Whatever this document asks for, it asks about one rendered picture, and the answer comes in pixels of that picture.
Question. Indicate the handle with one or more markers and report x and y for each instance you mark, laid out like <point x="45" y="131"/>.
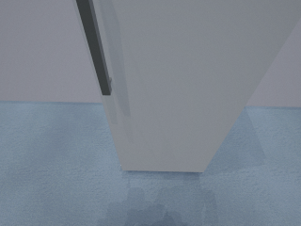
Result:
<point x="94" y="41"/>

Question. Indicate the fridge door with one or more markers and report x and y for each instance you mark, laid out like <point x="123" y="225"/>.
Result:
<point x="182" y="71"/>

